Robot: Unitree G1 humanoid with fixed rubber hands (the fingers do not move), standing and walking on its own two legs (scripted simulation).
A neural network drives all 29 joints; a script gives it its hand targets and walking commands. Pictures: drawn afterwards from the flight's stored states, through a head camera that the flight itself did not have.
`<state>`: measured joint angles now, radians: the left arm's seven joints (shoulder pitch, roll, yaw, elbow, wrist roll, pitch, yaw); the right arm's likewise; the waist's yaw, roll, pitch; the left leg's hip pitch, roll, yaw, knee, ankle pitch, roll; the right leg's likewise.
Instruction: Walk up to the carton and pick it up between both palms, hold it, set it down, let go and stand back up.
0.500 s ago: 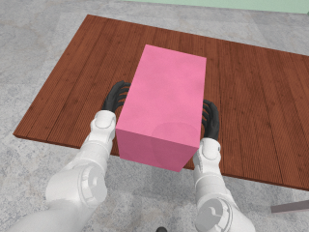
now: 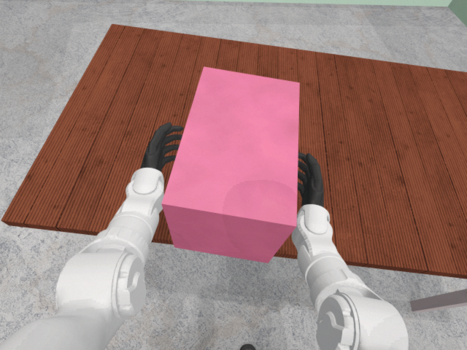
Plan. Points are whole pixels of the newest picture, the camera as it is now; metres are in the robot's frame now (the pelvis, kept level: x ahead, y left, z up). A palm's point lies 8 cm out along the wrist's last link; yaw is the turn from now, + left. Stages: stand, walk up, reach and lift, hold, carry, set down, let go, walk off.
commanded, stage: set down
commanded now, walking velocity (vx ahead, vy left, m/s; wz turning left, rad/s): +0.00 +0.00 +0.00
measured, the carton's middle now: (236, 166) +0.45 -0.05 +0.00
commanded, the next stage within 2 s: none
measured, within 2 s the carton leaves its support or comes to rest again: neither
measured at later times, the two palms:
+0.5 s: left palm (64, 103) +0.40 +0.17 +0.21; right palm (392, 116) +0.35 -0.19 +0.24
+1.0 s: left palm (106, 173) +0.38 +0.16 +0.09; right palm (358, 227) +0.29 -0.22 +0.04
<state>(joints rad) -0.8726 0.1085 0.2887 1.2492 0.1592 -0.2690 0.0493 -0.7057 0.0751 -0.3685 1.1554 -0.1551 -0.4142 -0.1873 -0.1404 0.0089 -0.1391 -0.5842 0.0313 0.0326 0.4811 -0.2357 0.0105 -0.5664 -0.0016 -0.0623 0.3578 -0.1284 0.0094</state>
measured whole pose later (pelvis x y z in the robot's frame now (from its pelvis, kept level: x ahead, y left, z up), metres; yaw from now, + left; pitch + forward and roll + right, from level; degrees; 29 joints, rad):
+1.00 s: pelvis -0.04 +0.00 -0.01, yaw -2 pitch +12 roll +0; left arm -0.68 0.36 -0.11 0.86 -0.39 -0.02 0.01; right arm -0.42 -0.06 -0.13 0.54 0.09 0.07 -0.27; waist -0.07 0.04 -0.14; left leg -0.52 0.00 0.00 0.57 -0.25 0.00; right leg -0.56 0.00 0.01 0.52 -0.16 0.01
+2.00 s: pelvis -0.01 +0.00 +0.01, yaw -2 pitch -8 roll -1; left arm 0.12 0.25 0.00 0.22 -0.15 0.08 -0.08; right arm 0.23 0.03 0.03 0.14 0.14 0.02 -0.23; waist 0.00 -0.02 0.12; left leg -0.01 0.02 0.00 0.42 -0.27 0.00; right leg -0.03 0.02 0.01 0.33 -0.17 0.01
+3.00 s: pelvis -0.02 +0.01 +0.01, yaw -3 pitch -8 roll -1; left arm 0.25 0.27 -0.11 0.36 -0.20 -0.06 -0.01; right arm 0.29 -0.06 -0.03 0.37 0.04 -0.13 -0.08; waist 0.03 0.02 0.08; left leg -0.02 0.01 0.02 0.43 -0.27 0.01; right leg -0.06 0.00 0.04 0.39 -0.19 0.02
